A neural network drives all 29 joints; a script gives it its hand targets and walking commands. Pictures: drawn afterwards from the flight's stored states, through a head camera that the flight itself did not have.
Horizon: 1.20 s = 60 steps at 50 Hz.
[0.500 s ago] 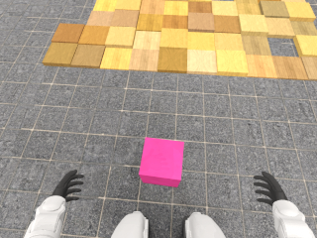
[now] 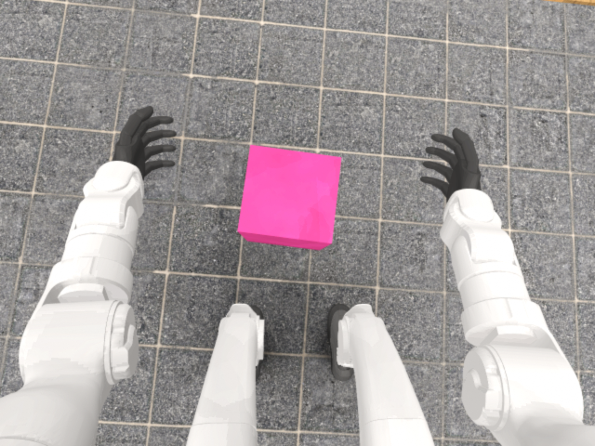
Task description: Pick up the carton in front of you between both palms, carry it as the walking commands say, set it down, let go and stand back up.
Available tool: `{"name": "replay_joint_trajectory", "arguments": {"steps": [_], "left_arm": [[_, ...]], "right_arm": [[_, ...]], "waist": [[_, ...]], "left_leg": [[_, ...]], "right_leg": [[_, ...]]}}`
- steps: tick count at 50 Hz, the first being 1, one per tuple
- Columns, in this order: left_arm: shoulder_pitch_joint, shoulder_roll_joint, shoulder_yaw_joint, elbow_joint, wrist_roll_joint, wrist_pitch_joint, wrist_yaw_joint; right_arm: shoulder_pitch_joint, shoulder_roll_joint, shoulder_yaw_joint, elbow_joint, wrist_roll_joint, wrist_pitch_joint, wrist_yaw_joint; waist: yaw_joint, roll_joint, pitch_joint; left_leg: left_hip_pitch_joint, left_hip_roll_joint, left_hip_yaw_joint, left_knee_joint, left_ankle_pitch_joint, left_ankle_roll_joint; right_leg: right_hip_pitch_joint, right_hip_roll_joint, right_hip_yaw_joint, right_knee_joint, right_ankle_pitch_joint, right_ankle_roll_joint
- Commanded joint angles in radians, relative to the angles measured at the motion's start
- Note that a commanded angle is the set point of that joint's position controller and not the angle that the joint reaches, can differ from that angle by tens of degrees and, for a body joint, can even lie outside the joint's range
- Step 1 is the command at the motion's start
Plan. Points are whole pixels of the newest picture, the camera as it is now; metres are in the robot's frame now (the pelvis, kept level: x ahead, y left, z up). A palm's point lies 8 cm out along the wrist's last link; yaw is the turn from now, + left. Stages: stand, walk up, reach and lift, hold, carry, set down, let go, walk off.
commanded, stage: reach and lift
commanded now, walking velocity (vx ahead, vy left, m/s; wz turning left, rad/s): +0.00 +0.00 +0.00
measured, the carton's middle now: (289, 204) +0.48 +0.02 -0.54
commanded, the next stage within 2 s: none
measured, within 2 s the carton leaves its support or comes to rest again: leaves its support in 1.92 s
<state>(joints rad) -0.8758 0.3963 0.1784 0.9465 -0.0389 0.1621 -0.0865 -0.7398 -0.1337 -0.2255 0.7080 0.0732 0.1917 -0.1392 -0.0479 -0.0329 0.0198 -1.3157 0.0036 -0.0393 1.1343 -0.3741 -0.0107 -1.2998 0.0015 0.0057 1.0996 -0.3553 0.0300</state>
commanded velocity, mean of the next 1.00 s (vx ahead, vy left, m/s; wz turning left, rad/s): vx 0.00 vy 0.00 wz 0.00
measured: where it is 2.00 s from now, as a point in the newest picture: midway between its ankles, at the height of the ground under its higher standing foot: (296, 356)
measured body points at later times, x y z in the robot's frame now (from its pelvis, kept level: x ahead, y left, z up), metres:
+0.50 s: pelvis -0.03 +0.01 -0.12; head +0.30 +0.02 +0.19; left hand +0.52 +0.19 -0.26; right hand +0.47 -0.19 -0.25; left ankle +0.07 +0.12 -0.63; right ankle +0.07 -0.13 -0.63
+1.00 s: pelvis -0.05 +0.00 -0.27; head +0.31 +0.03 -0.01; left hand +0.50 +0.20 -0.45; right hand +0.47 -0.17 -0.45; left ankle +0.07 +0.12 -0.63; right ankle +0.07 -0.14 -0.63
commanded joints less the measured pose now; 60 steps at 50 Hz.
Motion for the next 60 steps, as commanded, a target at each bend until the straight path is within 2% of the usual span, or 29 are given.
{"name": "replay_joint_trajectory", "arguments": {"steps": [1, 4, 5, 10, 11, 12, 13, 14, 16, 19, 21, 22, 25, 26, 27, 29, 30, 31, 32, 36, 40, 42, 44, 45, 46, 52, 54, 56, 60], "left_arm": [[-0.435, 0.129, 0.022, -0.063, -0.017, -0.024, 0.003], [-0.425, 0.059, 0.057, 0.038, 0.031, -0.024, -0.005], [-0.404, 0.004, 0.040, 0.074, 0.035, -0.019, -0.009], [-0.520, 0.086, 0.149, 0.006, 0.172, -0.038, 0.008], [-0.537, -0.010, 0.112, 0.019, 0.117, -0.031, 0.017], [-0.523, 0.052, 0.195, 0.078, 0.164, -0.033, 0.029], [-0.584, 0.025, 0.147, 0.018, 0.145, -0.042, 0.030], [-0.619, 0.085, 0.181, 0.032, 0.183, -0.033, 0.040], [-0.565, 0.000, 0.108, 0.067, 0.141, -0.041, 0.048], [-0.613, 0.029, 0.124, 0.108, 0.141, -0.058, 0.077], [-0.661, 0.097, 0.108, 0.043, 0.085, -0.070, 0.083], [-0.617, 0.084, 0.080, 0.054, 0.062, -0.081, 0.085], [-0.574, 0.093, 0.069, -0.009, 0.038, -0.116, 0.093], [-0.621, 0.113, 0.044, 0.016, 0.004, -0.117, 0.100], [-0.584, 0.095, 0.041, -0.048, -0.017, -0.122, 0.111], [-0.584, 0.191, 0.022, -0.036, -0.065, -0.124, 0.111], [-0.541, 0.139, -0.013, -0.037, -0.093, -0.115, 0.108], [-0.545, 0.192, -0.021, -0.227, -0.086, -0.124, 0.112], [-0.549, 0.137, -0.055, -0.015, -0.110, -0.103, 0.115], [-0.550, 0.171, -0.043, -0.131, -0.103, -0.111, 0.110], [-0.595, 0.138, -0.067, 0.130, -0.099, -0.120, 0.090], [-0.708, 0.161, -0.062, 0.053, -0.068, -0.133, 0.099], [-0.734, 0.133, -0.117, 0.200, -0.127, -0.123, 0.102], [-0.756, 0.127, -0.081, 0.183, -0.084, -0.128, 0.099], [-0.792, 0.136, -0.134, 0.147, -0.135, -0.132, 0.109], [-0.941, 0.248, -0.190, 0.143, -0.189, -0.154, 0.128], [-0.945, 0.229, -0.175, 0.136, -0.190, -0.163, 0.127], [-0.877, 0.279, -0.155, 0.141, -0.180, -0.178, 0.141], [-0.825, 0.168, -0.207, 0.133, -0.211, -0.155, 0.135]], "right_arm": [[-0.384, -0.091, -0.041, -0.082, 0.017, -0.021, -0.022], [-0.351, -0.053, -0.110, 0.058, -0.060, -0.026, 0.000], [-0.382, -0.036, -0.143, 0.041, -0.086, -0.032, 0.019], [-0.481, -0.034, -0.256, 0.016, -0.172, -0.051, 0.036], [-0.498, -0.050, -0.234, 0.028, -0.193, -0.066, 0.042], [-0.513, -0.050, -0.221, 0.014, -0.165, -0.072, 0.039], [-0.525, -0.067, -0.238, 0.049, -0.178, -0.075, 0.046], [-0.572, -0.034, -0.219, 0.040, -0.159, -0.066, 0.050], [-0.526, -0.015, -0.201, 0.046, -0.138, -0.072, 0.051], [-0.582, -0.055, -0.147, 0.031, -0.119, -0.089, 0.031], [-0.589, -0.061, -0.118, 0.011, -0.073, -0.088, 0.016], [-0.532, -0.081, -0.114, 0.050, -0.078, -0.092, 0.004], [-0.524, -0.069, -0.062, 0.042, -0.015, -0.123, 0.002], [-0.553, -0.063, -0.048, -0.008, -0.003, -0.130, -0.012], [-0.510, -0.112, -0.042, 0.027, 0.000, -0.138, -0.015], [-0.560, -0.107, 0.012, -0.093, 0.039, -0.128, -0.045], [-0.487, -0.157, -0.039, -0.035, 0.008, -0.126, -0.049], [-0.464, -0.119, -0.029, -0.118, 0.032, -0.117, -0.053], [-0.466, -0.113, 0.029, 0.072, 0.046, -0.114, -0.044], [-0.526, -0.132, 0.047, -0.068, 0.100, -0.141, -0.036], [-0.583, -0.117, -0.001, 0.129, 0.093, -0.144, -0.027], [-0.667, -0.146, -0.019, 0.164, 0.079, -0.148, -0.009], [-0.723, -0.181, -0.023, 0.258, 0.045, -0.145, -0.010], [-0.727, -0.208, -0.012, 0.309, 0.072, -0.144, -0.001], [-0.715, -0.179, -0.009, 0.299, 0.080, -0.161, -0.005], [-0.859, -0.231, 0.025, 0.314, 0.122, -0.194, -0.021], [-0.864, -0.230, 0.021, 0.304, 0.099, -0.200, -0.023], [-0.896, -0.177, 0.115, 0.226, 0.196, -0.212, -0.033], [-0.767, -0.140, 0.119, 0.301, 0.211, -0.197, -0.028]], "waist": [[0.021, 0.165, -1.054], [-0.002, 0.095, -0.881], [-0.081, 0.118, -0.891], [-0.021, 0.169, -0.943], [-0.055, 0.134, -0.924], [0.017, 0.113, -0.891], [-0.059, 0.096, -0.877], [0.007, 0.130, -0.865], [-0.039, 0.193, -0.923], [0.007, 0.115, -0.943], [0.028, 0.140, -1.013], [-0.031, 0.104, -1.010], [0.050, 0.105, -1.109], [-0.026, 0.116, -1.163], [0.047, 0.123, -1.253], [0.008, 0.011, -1.401], [-0.026, 0.073, -1.439], [-0.003, 0.127, -1.555], [-0.008, 0.112, -1.350], [0.015, 0.114, -1.215], [0.044, 0.141, -0.858], [0.041, 0.153, -0.764], [-0.037, 0.102, -0.766], [0.021, 0.150, -0.760], [-0.030, 0.122, -0.845], [-0.029, 0.140, -0.908], [-0.016, 0.098, -0.906], [0.104, 0.071, -1.001], [0.059, 0.103, -0.931]], "left_leg": [[0.507, -0.063, 0.057, -0.066, 0.375, -0.025], [0.360, -0.075, 0.047, -0.081, 0.311, -0.028], [0.313, -0.059, 0.011, -0.081, 0.234, -0.026], [0.231, -0.075, 0.039, 0.008, 0.128, -0.033], [0.210, -0.082, 0.017, 0.013, 0.146, -0.038], [0.145, -0.082, 0.039, 0.068, 0.198, -0.038], [0.097, -0.073, 0.018, 0.060, 0.099, -0.025], [0.064, -0.081, 0.035, 0.118, 0.073, -0.032], [0.041, -0.072, 0.061, 0.162, 0.122, -0.039], [-0.051, -0.075, 0.074, 0.269, 0.043, -0.027], [-0.085, -0.073, 0.065, 0.335, 0.166, -0.022], [-0.140, -0.077, 0.067, 0.340, 0.101, -0.018], [-0.131, -0.068, 0.085, 0.450, 0.255, -0.026], [-0.110, -0.062, 0.068, 0.499, 0.282, -0.015], [-0.082, -0.059, 0.079, 0.541, 0.385, -0.028], [-0.177, -0.063, 0.087, 0.586, 0.363, -0.018], [-0.209, -0.075, 0.095, 0.600, 0.339, -0.033], [-0.074, -0.064, 0.066, 0.583, 0.427, -0.019], [-0.103, -0.056, 0.062, 0.613, 0.358, -0.026], [-0.161, -0.045, 0.060, 0.683, 0.292, -0.037], [-0.400, -0.027, 0.055, 0.725, 0.092, -0.026], [-0.465, -0.018, 0.048, 0.713, 0.000, -0.020], [-0.411, -0.012, 0.019, 0.719, -0.023, -0.014], [-0.444, -0.021, 0.051, 0.754, -0.020, -0.028], [-0.365, -0.006, 0.023, 0.745, -0.059, -0.018], [-0.275, 0.011, 0.014, 0.847, 0.022, -0.035], [-0.351, -0.012, 0.023, 0.854, 0.089, -0.028], [-0.264, -0.011, 0.039, 0.858, 0.169, -0.015], [-0.267, -0.021, 0.036, 0.886, 0.219, 0.001]], "right_leg": [[0.249, 0.075, -0.074, -0.020, 0.267, 0.037], [0.138, 0.079, -0.072, -0.072, 0.184, 0.044], [0.074, 0.068, -0.086, -0.013, 0.148, 0.040], [-0.037, 0.081, -0.113, 0.081, 0.091, 0.057], [-0.090, 0.081, -0.126, 0.091, 0.088, 0.041], [-0.129, 0.077, -0.101, 0.107, 0.095, 0.034], [-0.104, 0.078, -0.135, 0.132, 0.064, 0.047], [-0.204, 0.073, -0.123, 0.187, 0.015, 0.051], [-0.144, 0.078, -0.114, 0.217, 0.097, 0.034], [-0.176, 0.077, -0.105, 0.302, 0.013, 0.043], [-0.138, 0.073, -0.095, 0.380, 0.133, 0.039], [-0.156, 0.082, -0.113, 0.399, 0.111, 0.035], [-0.151, 0.082, -0.104, 0.513, 0.240, 0.047], [-0.163, 0.095, -0.099, 0.528, 0.276, 0.044], [-0.091, 0.078, -0.078, 0.568, 0.380, 0.045], [0.087, 0.090, -0.083, 0.643, 0.482, 0.045], [0.151, 0.083, -0.075, 0.666, 0.532, 0.030], [0.100, 0.089, -0.085, 0.682, 0.526, 0.035], [-0.073, 0.082, -0.094, 0.679, 0.376, 0.041], [-0.259, 0.075, -0.104, 0.718, 0.231, 0.041], [-0.444, 0.050, -0.073, 0.761, 0.093, 0.039], [-0.528, 0.050, -0.066, 0.776, 0.009, 0.036], [-0.512, 0.055, -0.088, 0.798, -0.033, 0.036], [-0.564, 0.064, -0.062, 0.783, -0.051, 0.027], [-0.508, 0.060, -0.093, 0.824, -0.049, 0.031], [-0.417, 0.027, -0.106, 0.926, 0.020, 0.039], [-0.392, 0.025, -0.093, 0.932, 0.074, 0.050], [-0.324, 0.039, -0.085, 0.962, 0.158, 0.062], [-0.406, 0.059, -0.088, 0.965, 0.167, 0.054]]}}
